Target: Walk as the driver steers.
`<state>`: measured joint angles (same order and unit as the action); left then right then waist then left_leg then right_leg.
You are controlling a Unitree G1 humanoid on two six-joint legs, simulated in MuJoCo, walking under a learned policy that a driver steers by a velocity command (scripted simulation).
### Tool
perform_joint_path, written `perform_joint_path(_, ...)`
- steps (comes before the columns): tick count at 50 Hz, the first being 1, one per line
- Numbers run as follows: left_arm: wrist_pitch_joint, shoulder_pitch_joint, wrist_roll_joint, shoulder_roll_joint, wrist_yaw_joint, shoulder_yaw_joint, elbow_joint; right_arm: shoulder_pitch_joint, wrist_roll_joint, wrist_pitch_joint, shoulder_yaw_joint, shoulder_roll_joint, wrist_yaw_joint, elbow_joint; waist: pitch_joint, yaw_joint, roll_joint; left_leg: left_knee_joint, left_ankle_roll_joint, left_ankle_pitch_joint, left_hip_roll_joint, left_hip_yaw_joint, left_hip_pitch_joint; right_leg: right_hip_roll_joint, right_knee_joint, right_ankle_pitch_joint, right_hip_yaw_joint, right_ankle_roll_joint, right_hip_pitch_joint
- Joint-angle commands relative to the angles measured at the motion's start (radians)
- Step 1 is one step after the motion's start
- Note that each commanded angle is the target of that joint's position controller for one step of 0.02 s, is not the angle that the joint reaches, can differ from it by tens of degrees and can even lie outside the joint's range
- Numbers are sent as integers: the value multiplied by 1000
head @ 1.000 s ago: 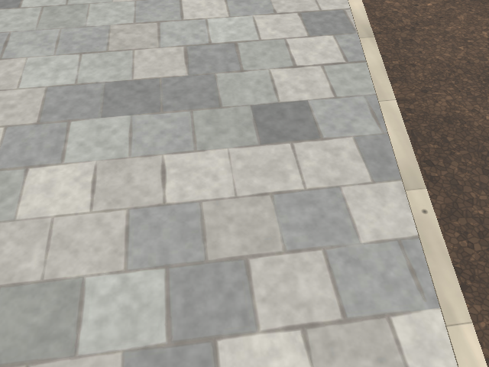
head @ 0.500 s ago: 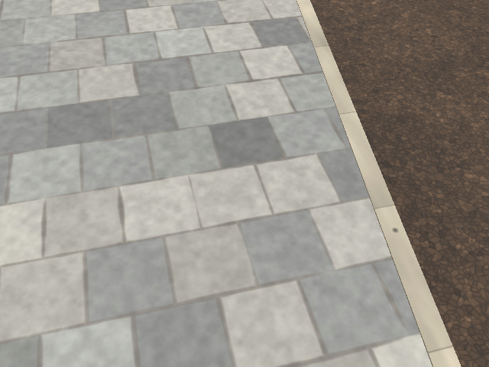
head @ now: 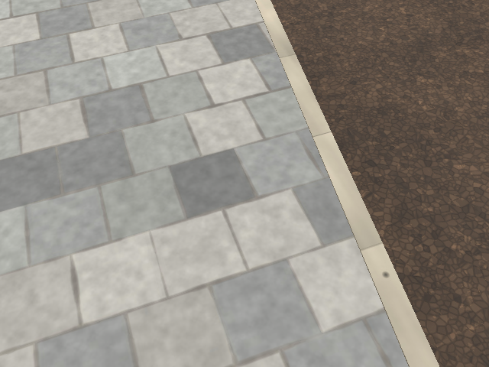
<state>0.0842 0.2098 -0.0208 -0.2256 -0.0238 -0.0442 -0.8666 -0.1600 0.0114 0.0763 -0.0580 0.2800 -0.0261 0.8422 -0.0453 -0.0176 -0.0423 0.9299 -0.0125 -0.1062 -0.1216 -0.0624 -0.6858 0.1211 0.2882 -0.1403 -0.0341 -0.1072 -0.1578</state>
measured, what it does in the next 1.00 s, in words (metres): walks ahead, turning left: left foot, then right foot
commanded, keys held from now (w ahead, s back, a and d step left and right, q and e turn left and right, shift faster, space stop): q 0.52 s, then no key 0.48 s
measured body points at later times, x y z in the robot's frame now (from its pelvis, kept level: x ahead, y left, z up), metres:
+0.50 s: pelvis +0.13 +0.03 -0.01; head +0.17 +0.06 +0.44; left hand +0.22 +0.33 -0.12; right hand +0.34 -0.21 -0.10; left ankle +0.18 +0.13 -0.74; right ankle +0.19 -0.13 -0.69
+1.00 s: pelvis +0.16 -0.01 -0.01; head +0.18 -0.01 +0.44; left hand +0.18 +0.27 -0.12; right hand +0.38 -0.20 -0.12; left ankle +0.08 +0.12 -0.75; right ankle +0.21 -0.11 -0.74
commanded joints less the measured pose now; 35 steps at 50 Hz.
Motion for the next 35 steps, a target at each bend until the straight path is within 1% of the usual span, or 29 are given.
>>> perform_joint_path(1, 8, -43, -2, -144, 25, -28, 49, -39, 1, -3, -2, 35, 10, -29, 82, 6, 85, -175, 4, 192, 22, 31, 196, -244, -65, 650, -12, -64, -63)
perform_joint_path(2, 0, -34, -1, -159, 33, -31, 41, -12, 3, -3, -2, 40, 17, -44, 83, -7, 85, -211, 5, 209, 28, 34, 181, -261, -63, 631, -9, -64, -19)
perform_joint_path(4, -21, -29, 5, -176, 44, -37, 30, 17, 8, -7, -5, 55, 29, -70, 78, -16, 88, -249, 7, 166, 29, 30, 139, -297, -45, 601, 1, -75, 65)
perform_joint_path(5, -32, -30, 7, -178, 49, -38, 29, 39, 5, -9, -5, 60, 35, -86, 70, -18, 84, -263, 12, 117, 33, 32, 118, -317, -28, 597, 10, -84, 97)
perform_joint_path(8, -68, -32, 21, -184, 61, -46, 39, 44, -2, -16, -11, 75, 56, -123, 69, -7, 98, -285, 40, -52, 59, 57, 84, -361, 77, 631, 33, -94, 188)
perform_joint_path(9, -79, -40, 29, -184, 67, -48, 50, 28, -1, -18, -14, 79, 63, -129, 74, 4, 101, -304, 54, -92, 74, 73, 97, -365, 131, 660, 35, -86, 200)
perform_joint_path(10, -88, -56, 37, -185, 73, -49, 65, -14, 0, -17, -20, 84, 67, -127, 93, 30, 97, -368, 76, -74, 102, 95, 161, -346, 213, 711, 19, -62, 195)
perform_joint_path(11, -92, -44, 39, -182, 77, -49, 73, -93, -2, -13, -35, 117, 65, -116, 142, 69, 61, -477, 114, 114, 121, 78, 312, -289, 357, 703, -22, -11, 151)
perform_joint_path(12, -81, -33, 13, -171, 76, -41, 105, -179, -16, -14, -64, 219, 48, -118, 242, 81, -85, -469, 201, 570, -27, -150, 564, -188, 624, 399, -71, 62, -43)
perform_joint_path(13, -68, 3, -14, -103, 58, -19, 137, -198, -31, -25, -74, 276, 36, -128, 347, 38, -273, -484, 421, 845, -261, -510, 844, 22, 930, -495, -30, 129, -406)
perform_joint_path(14, -61, -10, -3, -145, 41, -23, 113, -193, -29, -29, -50, 181, 32, -148, 436, 70, -121, -509, 398, 647, -237, -510, 847, -36, 1014, -523, 155, 111, -432)
perform_joint_path(15, -61, -57, 30, -144, 36, -25, 130, -113, -22, -33, -46, 156, 28, -175, 327, 62, -66, -525, 359, 520, -195, -412, 763, -69, 1033, -461, 151, 114, -491)
perform_joint_path(16, -70, -72, 24, -145, 42, -26, 124, -58, -7, -42, -44, 141, 24, -191, 245, 44, 23, -551, 315, 409, -151, -346, 661, -98, 991, -402, 135, 125, -502)
perform_joint_path(17, -79, -85, 15, -164, 53, -35, 125, -21, 2, -53, -39, 131, 17, -204, 189, 29, 42, -578, 287, 307, -121, -312, 565, -121, 924, -355, 129, 137, -484)
perform_joint_path(18, -87, -79, 15, -160, 57, -37, 132, -5, -4, -61, -39, 134, 12, -211, 167, 5, 1, -599, 269, 246, -76, -282, 483, -121, 860, -317, 117, 145, -423)
perform_joint_path(19, -91, -66, 16, -144, 60, -34, 132, 1, -11, -68, -43, 141, 10, -219, 157, -3, -36, -609, 260, 228, -47, -266, 450, -106, 798, -293, 102, 156, -396)
perform_joint_path(20, -90, -54, 19, -131, 64, -31, 130, -8, -15, -72, -48, 149, 6, -224, 163, -2, -62, -609, 260, 238, -36, -258, 446, -97, 741, -284, 95, 167, -379)
perform_joint_path(21, -89, -50, 22, -127, 68, -29, 129, -20, -15, -74, -53, 159, 1, -227, 176, 3, -75, -604, 261, 245, -34, -261, 452, -92, 695, -274, 96, 177, -368)
perform_joint_path(23, -87, -56, 22, -124, 73, -26, 131, -27, -9, -80, -61, 174, -10, -236, 200, 13, -78, -596, 255, 191, -30, -276, 452, -92, 618, -237, 108, 190, -343)
perform_joint_path(26, -83, -72, 24, -130, 71, -29, 139, -15, -9, -92, -64, 178, -17, -252, 197, 25, -104, -602, 234, 43, -17, -319, 421, -85, 531, -196, 117, 191, -301)
perform_joint_path(27, -80, -62, 25, -137, 70, -32, 137, -7, -13, -94, -62, 173, -17, -258, 199, 26, -120, -595, 224, 10, -17, -322, 422, -91, 507, -194, 112, 188, -290)
perform_joint_path(28, -78, -66, 28, -139, 65, -33, 143, 2, -18, -96, -59, 164, -14, -265, 194, 32, -132, -581, 218, -4, -17, -325, 422, -95, 471, -194, 101, 183, -281)
perform_joint_path(29, -75, -69, 32, -142, 59, -33, 148, -8, -17, -98, -55, 157, -12, -268, 198, 44, -140, -572, 218, 4, -22, -341, 425, -96, 432, -189, 96, 178, -260)
perform_joint_path(30, -71, -59, 32, -138, 55, -33, 149, -6, -21, -102, -50, 150, -8, -270, 201, 45, -152, -557, 215, 13, -25, -354, 437, -100, 383, -178, 90, 167, -235)
perform_joint_path(31, -65, -38, 30, -131, 48, -33, 147, 1, -18, -107, -45, 145, -7, -273, 197, 31, -148, -535, 204, 16, -17, -355, 425, -98, 297, -133, 75, 150, -186)
perform_joint_path(32, -57, -16, 27, -125, 42, -32, 142, -6, -14, -112, -39, 135, -8, -271, 190, 16, -136, -510, 179, -1, 2, -351, 406, -101, 188, -65, 63, 126, -118)
perform_joint_path(33, -52, 0, 12, -156, 40, -39, 146, -41, -17, -113, -30, 114, -9, -266, 179, 19, -83, -460, 134, -86, 38, -323, 352, -177, 113, -11, 120, 91, -43)
perform_joint_path(34, -54, 3, -16, -226, 41, -49, 160, -80, -36, -112, -12, 57, -8, -271, 174, 53, 134, -257, 76, -298, 155, -195, 231, -381, 40, 96, 334, 6, 36)
perform_joint_path(35, -56, -9, -42, -251, 35, -54, 153, -41, -26, -97, -27, 95, -5, -304, 103, 53, 348, -120, 28, -503, 237, -84, 123, -508, -15, 168, 537, -154, -65)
